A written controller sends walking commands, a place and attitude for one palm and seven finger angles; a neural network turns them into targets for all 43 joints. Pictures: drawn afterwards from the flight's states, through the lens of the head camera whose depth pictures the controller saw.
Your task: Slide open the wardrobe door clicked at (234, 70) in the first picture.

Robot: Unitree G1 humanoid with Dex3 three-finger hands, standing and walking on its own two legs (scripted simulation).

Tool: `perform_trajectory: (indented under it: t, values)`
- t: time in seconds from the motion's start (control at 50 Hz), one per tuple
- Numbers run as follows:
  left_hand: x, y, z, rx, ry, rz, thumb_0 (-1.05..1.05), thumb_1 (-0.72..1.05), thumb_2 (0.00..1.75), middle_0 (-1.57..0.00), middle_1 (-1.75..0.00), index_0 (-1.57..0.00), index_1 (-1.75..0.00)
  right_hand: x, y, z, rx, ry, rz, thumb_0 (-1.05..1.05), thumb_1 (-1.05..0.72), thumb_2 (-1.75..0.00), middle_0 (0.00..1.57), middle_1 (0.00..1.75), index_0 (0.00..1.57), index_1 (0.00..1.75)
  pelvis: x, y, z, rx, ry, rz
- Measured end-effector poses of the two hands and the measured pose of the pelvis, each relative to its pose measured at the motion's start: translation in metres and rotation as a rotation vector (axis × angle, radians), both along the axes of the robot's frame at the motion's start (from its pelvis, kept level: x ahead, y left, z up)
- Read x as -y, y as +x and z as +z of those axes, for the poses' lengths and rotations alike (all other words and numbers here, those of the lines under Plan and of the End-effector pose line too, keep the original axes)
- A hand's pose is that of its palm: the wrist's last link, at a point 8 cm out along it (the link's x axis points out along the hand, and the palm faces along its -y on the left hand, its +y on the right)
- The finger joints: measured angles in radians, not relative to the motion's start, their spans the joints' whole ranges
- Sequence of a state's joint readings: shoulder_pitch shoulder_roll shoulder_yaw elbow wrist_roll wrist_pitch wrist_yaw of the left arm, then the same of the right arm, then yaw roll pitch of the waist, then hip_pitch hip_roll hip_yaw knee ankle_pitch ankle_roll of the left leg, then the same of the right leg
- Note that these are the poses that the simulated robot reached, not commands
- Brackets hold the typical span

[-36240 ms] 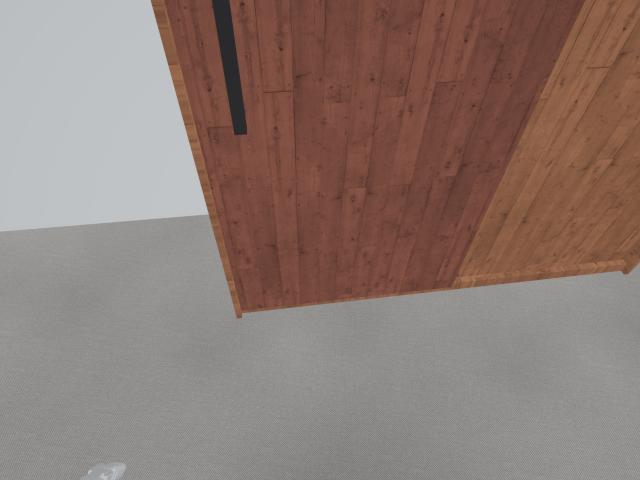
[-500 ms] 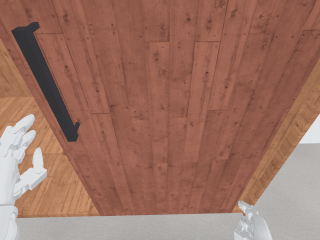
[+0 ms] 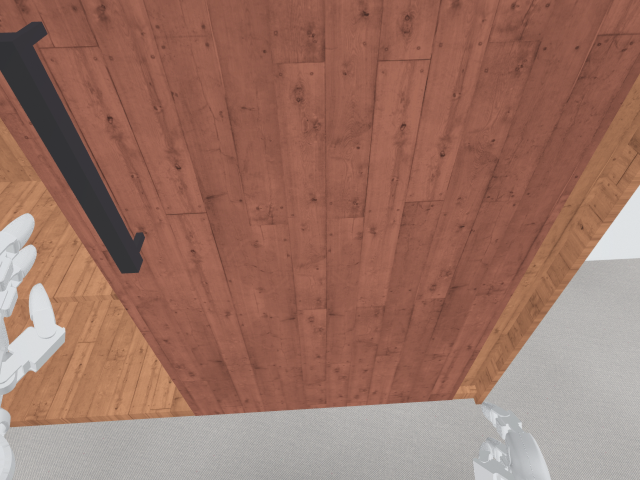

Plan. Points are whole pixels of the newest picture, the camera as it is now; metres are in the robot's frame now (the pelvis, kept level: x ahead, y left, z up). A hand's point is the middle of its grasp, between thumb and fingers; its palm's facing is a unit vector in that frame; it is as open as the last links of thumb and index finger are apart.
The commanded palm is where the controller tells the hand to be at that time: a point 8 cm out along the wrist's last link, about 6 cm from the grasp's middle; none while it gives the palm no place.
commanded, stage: step back with the hand held close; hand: left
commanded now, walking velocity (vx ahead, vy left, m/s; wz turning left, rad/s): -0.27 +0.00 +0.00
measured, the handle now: (91, 168) +0.41 +0.34 +0.19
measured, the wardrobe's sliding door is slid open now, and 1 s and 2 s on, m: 0.67 0.67 0.67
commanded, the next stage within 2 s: stop stepping back and stand still in 1.18 s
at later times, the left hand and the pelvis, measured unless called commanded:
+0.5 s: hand out of the picture +0.13 +0.32 +0.15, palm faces +0.44 -0.76 -0.48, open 7.4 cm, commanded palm +0.07 +0.34 +0.17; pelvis -0.06 +0.04 -0.01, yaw +2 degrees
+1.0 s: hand out of the picture +0.08 +0.33 +0.15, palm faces +0.45 -0.80 -0.39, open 7.4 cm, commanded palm +0.00 +0.37 +0.17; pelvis -0.12 +0.06 -0.02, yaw +4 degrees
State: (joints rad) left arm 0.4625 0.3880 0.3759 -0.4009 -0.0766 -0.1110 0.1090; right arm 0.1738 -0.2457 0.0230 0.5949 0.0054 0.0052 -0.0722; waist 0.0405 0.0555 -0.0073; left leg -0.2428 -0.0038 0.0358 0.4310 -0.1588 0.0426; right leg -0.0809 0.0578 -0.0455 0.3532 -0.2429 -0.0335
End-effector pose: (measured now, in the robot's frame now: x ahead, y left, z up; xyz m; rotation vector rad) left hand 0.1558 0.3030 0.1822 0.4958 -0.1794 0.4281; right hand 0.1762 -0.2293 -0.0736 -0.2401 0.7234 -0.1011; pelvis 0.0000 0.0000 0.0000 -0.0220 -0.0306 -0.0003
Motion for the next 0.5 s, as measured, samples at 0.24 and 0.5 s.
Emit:
perform_trajectory:
  t: [0.24,0.5]
  values:
    - [-0.02,-0.017,-0.009,-0.039,0.042,-0.077,0.01,0.89,0.9,-0.21,-0.3,-0.21,-0.3,-0.012,-0.035,0.005,-0.019,-0.042,-0.065,0.01,-0.9,-0.9,0.2,0.3,0.2,0.3,-0.025,-0.024,-0.003,-0.03,-0.008,-0.011]
    - [-0.048,-0.067,-0.011,0.009,0.083,-0.002,0.01,0.89,0.9,-0.21,-0.3,-0.21,-0.3,-0.045,-0.058,-0.002,-0.001,-0.034,0.021,0.01,-0.9,-0.89,0.21,0.3,0.2,0.3,-0.039,-0.058,-0.01,-0.041,-0.022,0.032]
